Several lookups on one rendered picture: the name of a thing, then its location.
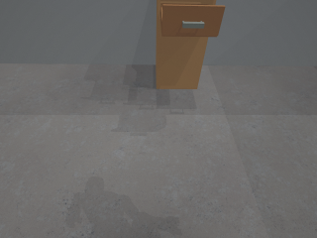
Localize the handle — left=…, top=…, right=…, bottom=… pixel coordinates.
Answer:
left=182, top=21, right=205, bottom=29

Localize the cabinet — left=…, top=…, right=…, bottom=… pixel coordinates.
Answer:
left=156, top=0, right=217, bottom=89

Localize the drawer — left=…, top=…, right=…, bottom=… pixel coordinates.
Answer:
left=160, top=3, right=226, bottom=38

